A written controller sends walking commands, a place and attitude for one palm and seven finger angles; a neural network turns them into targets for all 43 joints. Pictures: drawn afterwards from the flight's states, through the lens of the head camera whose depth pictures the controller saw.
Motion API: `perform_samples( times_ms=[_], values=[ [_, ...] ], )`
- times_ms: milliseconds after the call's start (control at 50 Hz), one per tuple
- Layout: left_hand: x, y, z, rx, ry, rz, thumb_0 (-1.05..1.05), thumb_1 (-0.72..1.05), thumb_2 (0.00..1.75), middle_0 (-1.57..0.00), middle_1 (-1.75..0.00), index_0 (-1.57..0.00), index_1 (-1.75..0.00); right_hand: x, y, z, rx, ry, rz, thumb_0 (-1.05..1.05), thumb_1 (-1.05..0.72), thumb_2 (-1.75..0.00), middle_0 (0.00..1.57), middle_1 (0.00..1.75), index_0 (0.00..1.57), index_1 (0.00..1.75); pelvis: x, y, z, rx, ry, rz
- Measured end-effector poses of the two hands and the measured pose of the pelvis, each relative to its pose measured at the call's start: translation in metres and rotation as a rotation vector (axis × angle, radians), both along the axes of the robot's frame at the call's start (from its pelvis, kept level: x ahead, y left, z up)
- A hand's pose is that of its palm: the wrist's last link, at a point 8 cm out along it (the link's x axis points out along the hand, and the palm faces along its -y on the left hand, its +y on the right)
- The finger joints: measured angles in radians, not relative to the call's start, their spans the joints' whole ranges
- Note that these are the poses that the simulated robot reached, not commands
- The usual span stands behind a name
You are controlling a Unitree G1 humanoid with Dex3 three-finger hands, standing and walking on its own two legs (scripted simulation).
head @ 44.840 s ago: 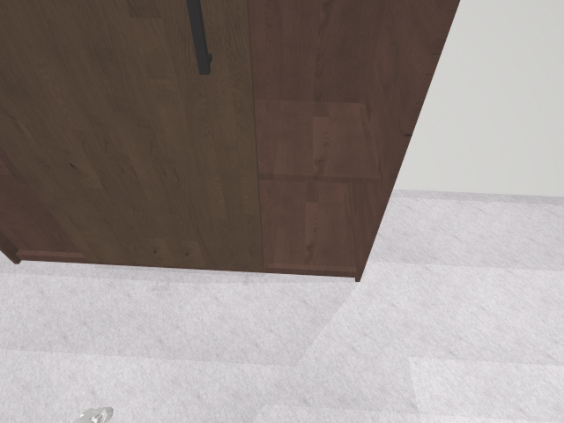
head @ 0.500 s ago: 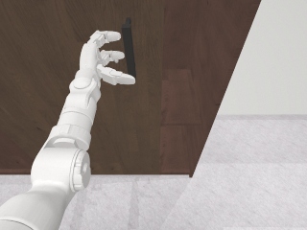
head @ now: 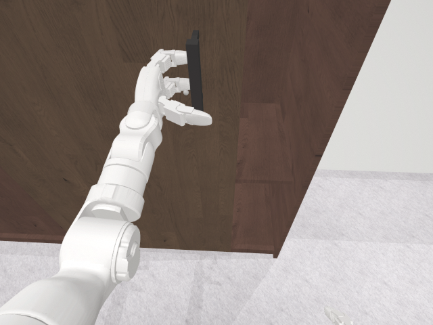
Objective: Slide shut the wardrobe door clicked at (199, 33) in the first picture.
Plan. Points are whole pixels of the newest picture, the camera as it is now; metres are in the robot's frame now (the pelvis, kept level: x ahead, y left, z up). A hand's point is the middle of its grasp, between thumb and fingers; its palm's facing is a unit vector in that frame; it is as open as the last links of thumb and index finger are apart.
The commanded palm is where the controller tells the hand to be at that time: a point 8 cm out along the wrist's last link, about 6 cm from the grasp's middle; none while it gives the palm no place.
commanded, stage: slide the fingers in behind the handle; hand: left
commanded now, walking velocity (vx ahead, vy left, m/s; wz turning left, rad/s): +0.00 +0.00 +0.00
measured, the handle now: (196, 76) +0.51 +0.05 +0.21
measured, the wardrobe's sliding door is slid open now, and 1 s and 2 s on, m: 0.20 0.20 0.20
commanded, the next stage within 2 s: grip the handle and tug to test in 1.02 s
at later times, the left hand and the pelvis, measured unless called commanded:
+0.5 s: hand (205, 94) +0.45 +0.03 +0.21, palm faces -0.08 -1.00 +0.00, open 14.0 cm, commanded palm +0.43 +0.08 +0.21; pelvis +0.00 +0.00 +0.00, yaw +0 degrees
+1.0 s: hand (207, 93) +0.46 +0.03 +0.21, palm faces -0.05 -1.00 +0.00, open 14.1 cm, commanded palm +0.43 +0.08 +0.21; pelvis -0.01 -0.01 +0.00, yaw +0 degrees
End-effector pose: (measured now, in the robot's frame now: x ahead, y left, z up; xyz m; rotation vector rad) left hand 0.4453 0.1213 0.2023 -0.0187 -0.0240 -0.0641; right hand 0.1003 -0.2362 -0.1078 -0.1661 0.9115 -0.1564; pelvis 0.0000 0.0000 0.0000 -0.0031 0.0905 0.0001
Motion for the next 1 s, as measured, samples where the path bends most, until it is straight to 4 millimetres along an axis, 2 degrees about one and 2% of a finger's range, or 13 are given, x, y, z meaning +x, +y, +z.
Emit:
perform_samples(
  times_ms=[540, 1000],
  values=[
    [-0.010, -0.038, 0.004, 0.014, 0.003, -0.009, -0.01, -0.50, 0.30, -0.30, -1.20, -0.30, -1.20, -0.013, 0.004, -0.005, 0.017, 0.028, -0.012, 0.01, -0.90, -0.90, 0.20, 0.30, 0.20, 0.30, -0.004, 0.000, 0.000, 0.004, -0.016, -0.003],
    [-0.008, -0.039, 0.005, 0.021, 0.006, 0.011, -0.01, -0.50, 0.30, -0.30, -1.20, -0.29, -1.20, -0.036, -0.006, -0.008, 0.003, 0.054, -0.023, 0.01, -0.90, -0.90, 0.20, 0.30, 0.20, 0.30, -0.013, -0.005, 0.000, 0.009, -0.013, 0.000]
  ],
)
